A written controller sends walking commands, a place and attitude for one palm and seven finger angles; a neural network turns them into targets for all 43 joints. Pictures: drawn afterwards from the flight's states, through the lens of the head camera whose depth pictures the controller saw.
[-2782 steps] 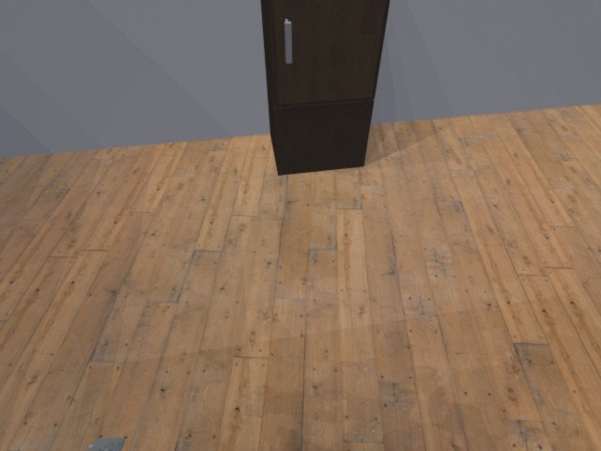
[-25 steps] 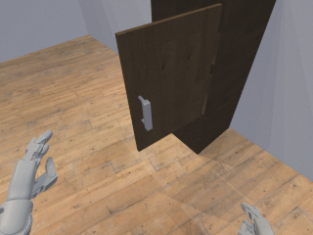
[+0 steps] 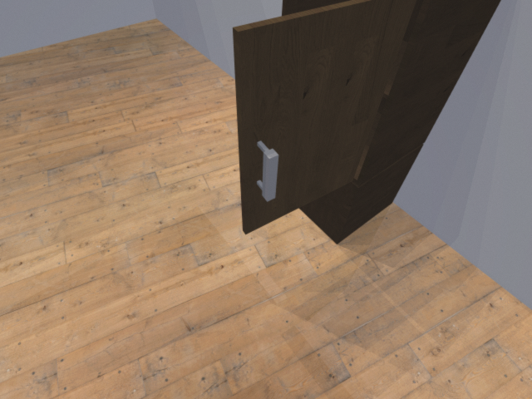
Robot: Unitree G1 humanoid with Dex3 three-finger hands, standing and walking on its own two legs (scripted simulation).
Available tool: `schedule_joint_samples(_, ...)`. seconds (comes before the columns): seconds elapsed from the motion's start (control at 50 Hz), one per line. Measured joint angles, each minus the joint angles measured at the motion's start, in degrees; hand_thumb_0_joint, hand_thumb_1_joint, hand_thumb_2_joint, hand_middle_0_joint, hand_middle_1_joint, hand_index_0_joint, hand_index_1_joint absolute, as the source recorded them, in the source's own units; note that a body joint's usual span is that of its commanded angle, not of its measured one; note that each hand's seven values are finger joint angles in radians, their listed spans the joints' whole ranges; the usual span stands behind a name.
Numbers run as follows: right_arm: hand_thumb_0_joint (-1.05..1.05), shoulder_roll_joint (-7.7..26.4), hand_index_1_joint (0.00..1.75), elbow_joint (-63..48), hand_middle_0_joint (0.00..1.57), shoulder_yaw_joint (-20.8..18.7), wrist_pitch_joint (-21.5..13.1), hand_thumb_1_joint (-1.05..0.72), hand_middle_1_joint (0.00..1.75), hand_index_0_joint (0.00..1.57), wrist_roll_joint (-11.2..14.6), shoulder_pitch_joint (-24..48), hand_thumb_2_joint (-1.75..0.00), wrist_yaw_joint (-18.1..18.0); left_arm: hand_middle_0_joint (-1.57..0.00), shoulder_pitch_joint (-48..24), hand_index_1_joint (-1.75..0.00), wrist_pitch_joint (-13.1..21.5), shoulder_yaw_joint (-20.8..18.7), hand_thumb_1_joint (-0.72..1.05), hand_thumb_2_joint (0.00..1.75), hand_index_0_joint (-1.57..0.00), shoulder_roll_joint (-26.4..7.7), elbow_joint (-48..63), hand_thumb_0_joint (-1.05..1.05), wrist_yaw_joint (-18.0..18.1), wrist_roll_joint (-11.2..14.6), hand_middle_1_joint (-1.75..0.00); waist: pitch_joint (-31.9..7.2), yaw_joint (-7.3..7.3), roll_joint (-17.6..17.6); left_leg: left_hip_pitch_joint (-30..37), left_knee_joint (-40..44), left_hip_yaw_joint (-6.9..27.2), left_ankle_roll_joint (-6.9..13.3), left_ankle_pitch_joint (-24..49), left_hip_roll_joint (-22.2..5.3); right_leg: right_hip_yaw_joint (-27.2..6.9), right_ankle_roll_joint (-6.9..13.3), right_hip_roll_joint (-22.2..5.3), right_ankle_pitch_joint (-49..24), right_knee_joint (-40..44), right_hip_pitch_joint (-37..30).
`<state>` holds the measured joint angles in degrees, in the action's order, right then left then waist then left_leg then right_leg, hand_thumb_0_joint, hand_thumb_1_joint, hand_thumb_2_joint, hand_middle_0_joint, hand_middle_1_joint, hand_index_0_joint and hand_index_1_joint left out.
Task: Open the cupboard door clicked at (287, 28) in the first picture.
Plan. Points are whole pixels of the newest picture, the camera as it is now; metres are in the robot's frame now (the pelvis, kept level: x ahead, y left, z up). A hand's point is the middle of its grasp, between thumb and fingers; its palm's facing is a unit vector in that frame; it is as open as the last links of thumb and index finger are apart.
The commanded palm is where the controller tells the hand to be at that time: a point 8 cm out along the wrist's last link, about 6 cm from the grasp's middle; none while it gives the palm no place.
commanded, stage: let the arm hang, fingers relaxed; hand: left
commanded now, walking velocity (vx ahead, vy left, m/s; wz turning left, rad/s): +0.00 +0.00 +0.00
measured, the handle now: (265, 171) +0.60 +0.05 -0.07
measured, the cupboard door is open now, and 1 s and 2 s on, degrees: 84 84 84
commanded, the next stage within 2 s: look to check the result in 0.52 s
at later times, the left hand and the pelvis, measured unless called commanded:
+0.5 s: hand out of the picture +0.00 +0.15 -0.18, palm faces +0.02 -0.99 -0.16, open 7.4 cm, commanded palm none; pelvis +0.00 -0.01 +0.00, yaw -1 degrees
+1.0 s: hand out of the picture -0.01 +0.14 -0.18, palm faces +0.04 -0.98 -0.18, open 7.4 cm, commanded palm none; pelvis +0.02 -0.02 +0.00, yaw -1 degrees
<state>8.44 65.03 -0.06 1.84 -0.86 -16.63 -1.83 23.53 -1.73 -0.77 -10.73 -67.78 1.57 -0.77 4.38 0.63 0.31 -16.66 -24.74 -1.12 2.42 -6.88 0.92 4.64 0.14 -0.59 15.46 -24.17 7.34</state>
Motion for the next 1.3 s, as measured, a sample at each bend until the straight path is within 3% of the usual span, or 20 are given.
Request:
schedule_joint_samples(0.44, 0.01, -1.6, 0.3, 0.6, 0.2, -0.8, -1.1, -0.91, 0.3, 0.2, -0.5, -0.6, -0.9, 0.0, -0.19, -5.6, -0.3, 1.9, 0.0, 0.9, 0.9, -0.2, 4.4, 3.1, 0.0, 0.6, -0.1, -0.3, -3.9, -1.62, 0.2, 0.5, 0.1, -1.0, -0.4, -0.2, 0.1, -1.0, 0.2, -0.3, 1.4, -2.6, 1.1)
schedule_joint_samples(1.3, 0.01, -0.5, 0.3, 1.5, 0.2, -0.2, -1.6, -0.92, 0.3, 0.2, -0.2, 2.6, -0.9, -0.6, -0.19, -6.7, -0.3, 2.3, 0.2, 0.9, 0.9, -0.2, 3.3, 2.0, 0.0, 0.7, 0.4, -0.3, -1.3, -1.05, -0.7, 3.4, 0.5, -0.3, -1.7, -2.4, -0.9, -0.6, 1.3, 0.9, 1.9, 1.4, -3.5)
